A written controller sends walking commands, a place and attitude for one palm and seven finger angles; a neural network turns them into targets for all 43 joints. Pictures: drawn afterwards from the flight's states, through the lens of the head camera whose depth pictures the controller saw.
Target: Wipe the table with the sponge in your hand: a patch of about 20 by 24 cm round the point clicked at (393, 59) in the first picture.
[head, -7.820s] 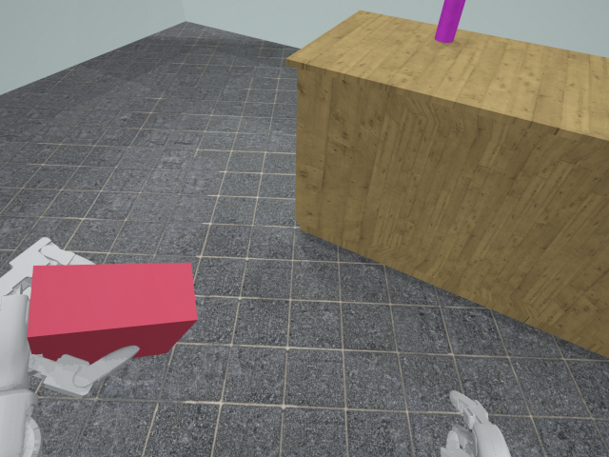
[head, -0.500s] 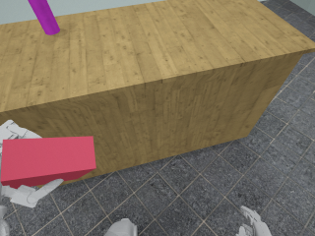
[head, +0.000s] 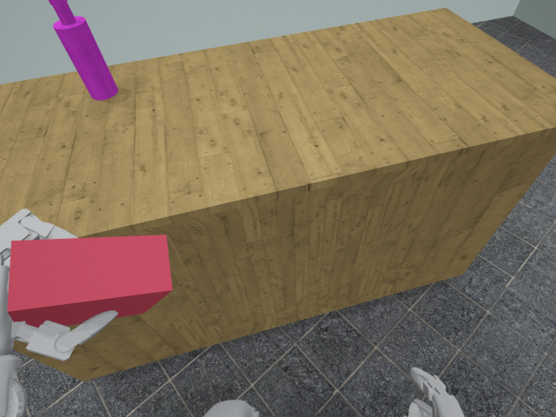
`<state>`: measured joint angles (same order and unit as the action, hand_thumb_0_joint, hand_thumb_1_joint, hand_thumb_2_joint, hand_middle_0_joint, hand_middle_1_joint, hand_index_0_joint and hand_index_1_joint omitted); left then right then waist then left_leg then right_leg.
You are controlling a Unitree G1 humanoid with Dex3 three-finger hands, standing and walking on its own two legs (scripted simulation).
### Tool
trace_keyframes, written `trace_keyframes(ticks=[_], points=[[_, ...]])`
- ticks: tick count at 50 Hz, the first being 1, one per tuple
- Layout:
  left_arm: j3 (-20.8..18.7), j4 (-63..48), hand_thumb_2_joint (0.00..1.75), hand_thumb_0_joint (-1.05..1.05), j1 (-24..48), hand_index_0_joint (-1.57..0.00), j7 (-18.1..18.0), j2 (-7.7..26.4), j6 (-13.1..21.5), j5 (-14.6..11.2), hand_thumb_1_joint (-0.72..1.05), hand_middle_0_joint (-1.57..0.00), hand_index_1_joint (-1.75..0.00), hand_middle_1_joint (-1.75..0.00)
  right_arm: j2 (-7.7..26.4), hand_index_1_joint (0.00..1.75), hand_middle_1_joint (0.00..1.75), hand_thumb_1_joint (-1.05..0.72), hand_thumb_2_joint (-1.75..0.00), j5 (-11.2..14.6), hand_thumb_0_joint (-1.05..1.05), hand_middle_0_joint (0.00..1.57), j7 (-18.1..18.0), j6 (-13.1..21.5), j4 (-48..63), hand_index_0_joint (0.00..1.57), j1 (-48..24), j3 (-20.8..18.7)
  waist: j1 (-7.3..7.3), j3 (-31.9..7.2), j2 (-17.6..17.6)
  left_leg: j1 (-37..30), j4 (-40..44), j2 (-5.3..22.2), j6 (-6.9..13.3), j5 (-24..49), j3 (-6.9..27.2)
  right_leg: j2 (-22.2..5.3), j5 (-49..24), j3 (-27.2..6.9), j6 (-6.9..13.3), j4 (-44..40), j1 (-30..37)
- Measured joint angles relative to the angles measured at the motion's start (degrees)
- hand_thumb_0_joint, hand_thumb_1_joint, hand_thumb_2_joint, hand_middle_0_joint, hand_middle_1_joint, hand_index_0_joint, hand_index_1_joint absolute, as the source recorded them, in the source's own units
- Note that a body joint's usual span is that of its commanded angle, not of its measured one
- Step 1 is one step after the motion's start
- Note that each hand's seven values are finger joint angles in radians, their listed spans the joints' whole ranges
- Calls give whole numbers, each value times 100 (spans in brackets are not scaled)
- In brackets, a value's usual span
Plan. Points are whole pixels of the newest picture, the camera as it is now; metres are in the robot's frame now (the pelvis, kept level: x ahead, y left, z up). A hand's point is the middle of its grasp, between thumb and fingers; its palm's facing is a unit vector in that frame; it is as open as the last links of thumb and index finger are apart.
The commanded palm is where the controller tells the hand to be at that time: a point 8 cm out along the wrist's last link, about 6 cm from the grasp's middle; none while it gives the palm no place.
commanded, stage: come to a stop and stand still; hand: left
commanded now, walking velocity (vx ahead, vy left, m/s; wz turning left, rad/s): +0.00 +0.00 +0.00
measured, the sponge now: (114, 282) +0.23 +0.20 +0.15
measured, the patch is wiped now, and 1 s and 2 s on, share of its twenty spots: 0.00 0.00 0.00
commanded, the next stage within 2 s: look again from close up in 1.52 s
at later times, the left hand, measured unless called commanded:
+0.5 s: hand (52, 268) +0.23 +0.25 +0.18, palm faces +0.32 -0.82 -0.47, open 10.2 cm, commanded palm +0.18 +0.30 +0.19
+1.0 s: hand (21, 329) +0.17 +0.25 +0.17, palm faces +0.38 -0.83 -0.41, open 10.2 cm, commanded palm +0.12 +0.29 +0.19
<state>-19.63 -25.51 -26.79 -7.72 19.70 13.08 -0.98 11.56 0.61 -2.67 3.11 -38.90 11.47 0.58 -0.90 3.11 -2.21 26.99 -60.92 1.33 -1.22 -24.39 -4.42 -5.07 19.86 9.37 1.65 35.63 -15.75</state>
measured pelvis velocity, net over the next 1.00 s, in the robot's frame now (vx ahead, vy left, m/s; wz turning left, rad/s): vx -0.05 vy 0.02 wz -0.03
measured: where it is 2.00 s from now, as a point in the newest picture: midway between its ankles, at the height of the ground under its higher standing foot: outside the picture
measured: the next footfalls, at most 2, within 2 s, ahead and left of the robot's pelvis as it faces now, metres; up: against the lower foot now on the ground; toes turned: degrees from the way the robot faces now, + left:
left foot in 0.18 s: +0.12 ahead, +0.18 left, +0.00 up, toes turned +8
right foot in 0.48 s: +0.05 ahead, -0.06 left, +0.00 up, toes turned -6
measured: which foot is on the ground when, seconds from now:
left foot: up 0.00-0.16, down 0.18-0.52, up 0.54-0.76, down 0.78-1.00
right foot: down 0.00-0.20, up 0.22-0.46, down 0.48-1.00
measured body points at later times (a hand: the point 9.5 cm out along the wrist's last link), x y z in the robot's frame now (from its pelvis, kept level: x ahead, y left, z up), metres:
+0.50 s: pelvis +0.01 +0.02 +0.00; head +0.04 +0.02 +0.45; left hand +0.21 +0.29 +0.21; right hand +0.19 -0.17 -0.09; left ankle +0.08 +0.17 -0.73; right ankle +0.01 -0.06 -0.73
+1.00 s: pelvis -0.05 +0.02 +0.00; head -0.05 +0.02 +0.45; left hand +0.14 +0.29 +0.19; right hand +0.11 -0.22 -0.08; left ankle -0.02 +0.13 -0.73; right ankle +0.01 -0.05 -0.73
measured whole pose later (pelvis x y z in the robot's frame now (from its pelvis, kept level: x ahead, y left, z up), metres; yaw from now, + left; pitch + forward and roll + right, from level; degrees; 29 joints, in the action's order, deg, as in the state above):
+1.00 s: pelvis -0.05 +0.02 +0.00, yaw -2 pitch -2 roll +0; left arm -19.2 -26.5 -26.8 -8.2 21.1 10.6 -0.7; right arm 12.1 0.2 -4.2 3.9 -33.9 13.2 1.2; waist -0.8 1.6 0.9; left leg 13.6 -30.2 1.5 0.4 -14.2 -4.6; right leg 1.1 10.6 7.4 2.7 28.6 -16.3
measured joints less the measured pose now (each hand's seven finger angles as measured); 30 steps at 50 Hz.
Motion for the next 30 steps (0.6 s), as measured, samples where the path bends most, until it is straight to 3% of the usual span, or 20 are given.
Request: trace_keyframes(ticks=[2, 6, 9, 11, 13, 15, 19, 23, 26, 28, 30], points=[[4, 39, 101, -1, 8, -72, -27, -53, 12, 49, -50, -71, -136, -137, 73, 30, 30, -90, -90, -23, 1, 20, -10, -51, 5, 20, -29, -23, 40, 61, 109, 98, 48, 63, -19, 83, 0, -82, -96, -10, -68, -231, 153], [14, -320, 101, -1, -143, -72, -92, 3, 11, 82, -50, -71, -136, -137, 180, 30, 30, -90, -90, -57, 1, 20, -66, -61, 270, 20, -60, -105, 129, 214, 348, -226, 1601, 200, -7, 466, -149, -230, -143, -51, -186, -418, 321], [-1, -775, 101, -1, -271, -72, -125, 119, 7, 65, -50, -71, -136, -137, 302, 30, 30, -90, -90, -57, 1, 20, -144, -39, 565, 20, -58, -194, 149, 269, 307, -770, 2925, 269, 0, 1582, -228, -199, 59, -84, -332, -121, 308], [-96, -862, 101, -1, -140, -72, -131, 347, 54, 28, -50, -71, -136, -137, 190, 30, 30, -90, -90, -21, 1, 20, -191, -22, 628, 20, -135, -295, 115, 307, 446, -824, 2842, 242, 61, 1339, -327, -211, 503, -310, -367, 428, 118], [-212, -690, 101, -1, 89, -72, -94, 508, 75, 11, -50, -71, -136, -137, -1, 30, 30, -90, -90, -43, 1, 20, -159, 1, 625, 20, -228, -278, 98, 323, 565, -800, 2761, 239, 106, 1149, -356, -14, 1004, -600, -364, 1161, -174], [-310, -590, 101, -1, 215, -72, -79, 549, -15, 7, -50, -71, -136, -137, -150, 30, 30, -90, -90, -54, 1, 20, -50, 57, 648, 20, -275, -182, 118, 326, 539, -831, 2879, 312, 90, 1213, -304, 216, 976, -617, -352, 1469, -335], [-337, -814, 101, -1, 23, -72, -57, 400, -170, -92, -50, -71, -136, -137, -351, 30, 30, -90, -90, -56, 1, 20, 186, 202, 782, 20, -225, 32, 100, 260, 380, -878, 3094, 499, 41, 1367, -298, 490, 703, -405, -354, 977, -320], [-199, -942, 101, -1, -222, -72, 14, 339, -235, -152, -50, -71, -136, -137, -423, 30, 30, -90, -90, -43, 1, 20, 223, 251, 844, 20, -131, 188, 46, 203, 237, -808, 3059, 569, -33, 1414, -312, 574, 243, -302, -368, -125, 49], [-87, -722, 101, -1, -189, -72, 67, 282, -284, -130, -50, -71, -136, -137, -349, 30, 30, -90, -90, -18, 1, 20, 172, 168, 728, 21, -136, 215, 35, 246, 3, -727, 2805, 667, -89, 1276, -216, 677, -464, -192, 43, -435, 193], [-10, -549, 101, -1, -186, -72, 82, 206, -371, -168, -50, -71, -136, -137, -281, 30, 30, -90, -90, 0, 1, 21, 130, 91, 583, 21, -95, 205, 21, 160, -9, -607, 2381, 510, -74, 657, -38, 654, -388, -211, 241, -368, 137], [53, -414, 101, -1, -212, -72, 55, 102, -452, -176, -50, -71, -136, -137, -189, 30, 30, -90, -90, -5, 1, 21, 76, 30, 437, 21, -56, 196, 16, 72, 42, -486, 1716, 277, -57, 220, 128, 604, -387, -271, 301, -397, 104]])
